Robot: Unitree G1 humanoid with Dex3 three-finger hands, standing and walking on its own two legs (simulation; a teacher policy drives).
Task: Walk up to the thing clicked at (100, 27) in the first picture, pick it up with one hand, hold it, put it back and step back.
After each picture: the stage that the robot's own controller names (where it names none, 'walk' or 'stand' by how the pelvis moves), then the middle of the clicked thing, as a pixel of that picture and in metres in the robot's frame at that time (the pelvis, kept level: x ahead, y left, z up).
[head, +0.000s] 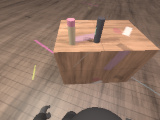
stand; (98, 31) +0.80 -0.04 +0.10
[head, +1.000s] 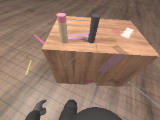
walk; (93, 30) +0.73 +0.03 +0.13
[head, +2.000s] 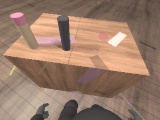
stand; (65, 35) +0.54 +0.23 +0.14
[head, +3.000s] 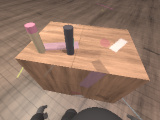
stand; (69, 41) +0.56 +0.21 +0.11
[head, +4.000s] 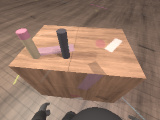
stand; (64, 45) +0.52 +0.23 +0.11
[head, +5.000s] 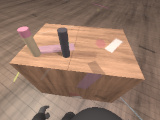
stand; (64, 44) +0.54 +0.23 +0.10
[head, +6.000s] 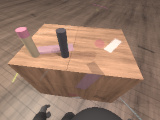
stand; (63, 44) +0.53 +0.24 +0.10
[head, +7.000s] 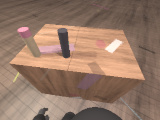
stand; (64, 44) +0.53 +0.23 +0.10
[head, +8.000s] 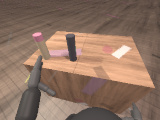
rise first; (71, 48) +0.54 +0.21 +0.11
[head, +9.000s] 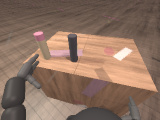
go down; (73, 49) +0.53 +0.19 +0.12
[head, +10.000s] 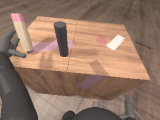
go down; (62, 41) +0.51 +0.19 +0.14
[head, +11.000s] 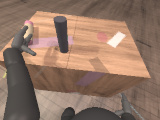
close in; (62, 37) +0.53 +0.19 +0.14
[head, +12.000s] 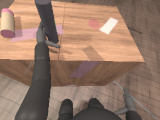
close; (49, 25) +0.56 +0.21 +0.18
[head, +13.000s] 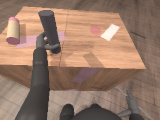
lift; (52, 35) +0.51 +0.21 +0.16
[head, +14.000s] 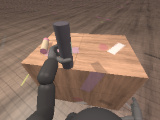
lift; (65, 48) +0.32 +0.15 +0.28
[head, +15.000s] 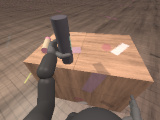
hold; (64, 43) +0.34 +0.16 +0.30
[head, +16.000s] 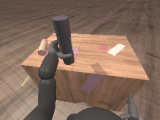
hold; (65, 44) +0.34 +0.15 +0.30
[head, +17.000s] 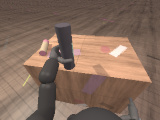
hold; (66, 49) +0.32 +0.15 +0.28
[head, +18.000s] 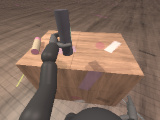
crouch; (65, 35) +0.42 +0.16 +0.30
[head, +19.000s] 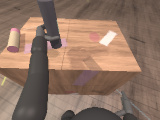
lower; (52, 27) +0.51 +0.20 +0.25
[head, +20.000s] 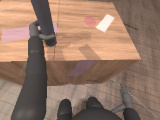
lower; (46, 25) +0.55 +0.20 +0.18
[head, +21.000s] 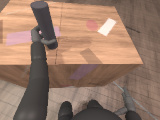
lower; (47, 30) +0.53 +0.21 +0.17
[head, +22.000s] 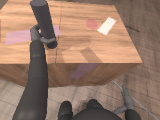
lower; (47, 28) +0.53 +0.21 +0.17
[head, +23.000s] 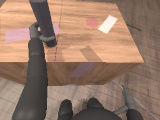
lower; (46, 26) +0.54 +0.21 +0.18
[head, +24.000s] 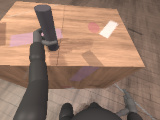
open; (49, 32) +0.52 +0.21 +0.17
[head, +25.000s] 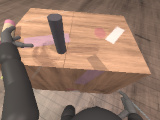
sink last; (58, 37) +0.50 +0.19 +0.15
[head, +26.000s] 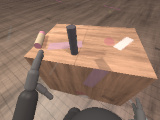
sink last; (73, 41) +0.56 +0.20 +0.14
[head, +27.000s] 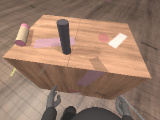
stand; (65, 39) +0.52 +0.21 +0.14
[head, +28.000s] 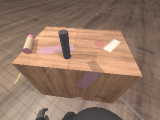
stand; (65, 46) +0.54 +0.23 +0.11
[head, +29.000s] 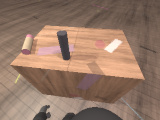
stand; (64, 47) +0.51 +0.23 +0.10
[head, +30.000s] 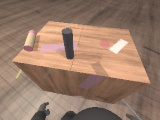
stand; (68, 45) +0.50 +0.21 +0.10
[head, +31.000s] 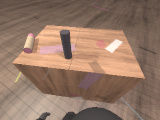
stand; (66, 46) +0.53 +0.23 +0.11
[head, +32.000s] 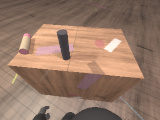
stand; (64, 46) +0.51 +0.22 +0.10
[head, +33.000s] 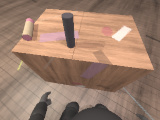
walk; (69, 33) +0.57 +0.18 +0.13
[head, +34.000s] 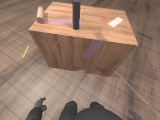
walk; (76, 16) +0.84 +0.21 +0.12
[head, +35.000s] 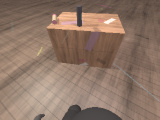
stand; (79, 16) +1.18 +0.26 +0.12
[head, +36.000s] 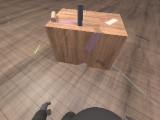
stand; (80, 15) +1.13 +0.19 +0.10
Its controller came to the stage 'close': yes
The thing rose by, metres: 0.19
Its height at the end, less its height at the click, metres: +0.00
